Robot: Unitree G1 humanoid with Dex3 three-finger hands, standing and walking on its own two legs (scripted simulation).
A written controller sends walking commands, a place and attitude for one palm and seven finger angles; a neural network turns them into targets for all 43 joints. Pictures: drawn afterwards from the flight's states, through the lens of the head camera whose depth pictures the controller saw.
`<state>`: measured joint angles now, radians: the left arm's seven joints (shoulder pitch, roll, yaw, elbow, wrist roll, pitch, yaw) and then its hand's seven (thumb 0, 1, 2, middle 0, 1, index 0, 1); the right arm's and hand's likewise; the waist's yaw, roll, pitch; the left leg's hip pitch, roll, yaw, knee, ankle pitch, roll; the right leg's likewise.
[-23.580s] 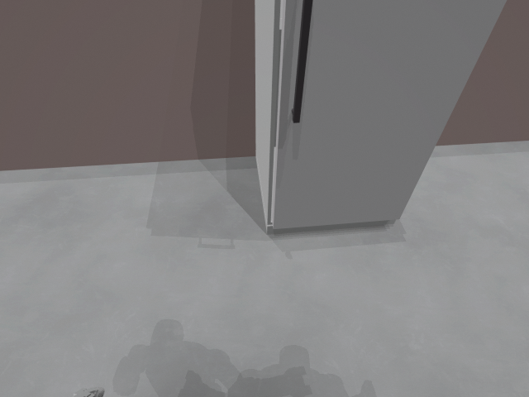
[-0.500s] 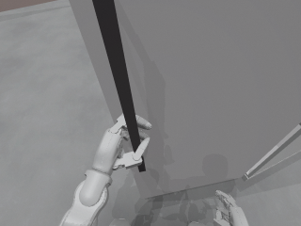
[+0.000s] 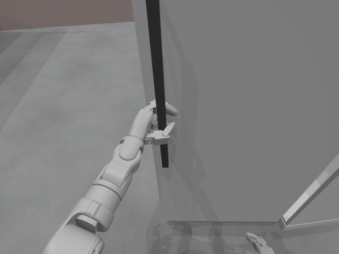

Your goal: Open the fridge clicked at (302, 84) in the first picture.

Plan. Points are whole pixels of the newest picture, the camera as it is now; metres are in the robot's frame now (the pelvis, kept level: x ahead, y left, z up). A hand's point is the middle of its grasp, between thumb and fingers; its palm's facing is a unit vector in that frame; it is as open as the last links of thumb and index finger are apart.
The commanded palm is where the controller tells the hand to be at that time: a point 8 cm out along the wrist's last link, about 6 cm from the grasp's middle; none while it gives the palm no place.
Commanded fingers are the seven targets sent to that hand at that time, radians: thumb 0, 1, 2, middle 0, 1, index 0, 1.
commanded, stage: stop walking and hold the door back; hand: left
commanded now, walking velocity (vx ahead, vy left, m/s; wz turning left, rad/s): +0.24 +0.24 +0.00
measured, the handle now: (161, 102) +0.42 +0.05 +0.17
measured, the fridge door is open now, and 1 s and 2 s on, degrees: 82 77 77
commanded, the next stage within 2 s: loosen the grip on the handle in 1.20 s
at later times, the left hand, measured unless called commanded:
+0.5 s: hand (164, 117) +0.42 +0.05 +0.12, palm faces -0.27 -0.95 -0.15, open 5.8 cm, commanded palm +0.41 +0.12 +0.11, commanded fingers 0.00 0.90 0.90 -0.45 -1.40 -0.45 -1.40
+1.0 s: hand (163, 119) +0.41 +0.05 +0.12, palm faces -0.31 -0.94 -0.14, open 5.8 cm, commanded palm +0.41 +0.12 +0.11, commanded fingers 0.00 0.90 0.90 -0.45 -1.40 -0.45 -1.40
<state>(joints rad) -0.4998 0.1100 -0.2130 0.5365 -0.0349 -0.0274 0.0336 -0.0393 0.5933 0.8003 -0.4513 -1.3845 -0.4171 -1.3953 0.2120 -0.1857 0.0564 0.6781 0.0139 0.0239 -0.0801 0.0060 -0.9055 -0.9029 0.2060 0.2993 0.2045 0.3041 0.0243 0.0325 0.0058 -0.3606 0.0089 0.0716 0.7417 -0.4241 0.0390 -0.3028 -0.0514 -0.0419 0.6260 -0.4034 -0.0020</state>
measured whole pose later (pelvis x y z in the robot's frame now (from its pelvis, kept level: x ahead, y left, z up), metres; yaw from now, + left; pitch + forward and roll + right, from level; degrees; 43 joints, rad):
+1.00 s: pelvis +0.03 +0.06 +0.01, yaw -9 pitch -1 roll -1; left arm -0.48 0.10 -0.11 0.45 -0.04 -0.11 0.03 -0.01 0.66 0.77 -0.45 -1.39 -0.40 -1.40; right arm 0.12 -0.21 0.03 0.65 0.02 -0.03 -0.08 0.01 -0.91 -0.90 0.21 0.30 0.20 0.30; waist 0.01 0.03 0.08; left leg -0.26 0.07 0.05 0.62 -0.34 -0.03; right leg -0.29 -0.02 -0.06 0.59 -0.28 0.00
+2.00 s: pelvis +0.00 +0.07 +0.00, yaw -13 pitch +4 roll +1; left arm -0.59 0.17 0.02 0.80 -0.05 -0.29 -0.01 -0.01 -0.54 0.20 -0.30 -1.17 -0.27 -1.17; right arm 0.33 -0.25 0.02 0.67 0.04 -0.14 -0.01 0.01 -0.91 -0.90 0.21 0.30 0.20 0.30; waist -0.08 -0.01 -0.03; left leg -0.38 0.02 0.06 0.60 -0.28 0.00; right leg -0.46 -0.02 0.01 0.60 -0.21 0.01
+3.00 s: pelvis +0.03 +0.07 +0.00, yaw -11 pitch +1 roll +0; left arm 0.00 0.21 -0.02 0.09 -0.09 -0.12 -0.13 -0.02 -0.55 0.20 -0.26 -1.15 -0.26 -1.15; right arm 0.25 -0.23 0.05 0.56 0.03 -0.14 -0.04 0.01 -0.91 -0.90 0.21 0.30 0.21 0.30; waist 0.01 0.02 -0.05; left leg -0.30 0.01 0.02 0.64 -0.36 0.00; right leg -0.36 -0.03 -0.03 0.63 -0.29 0.01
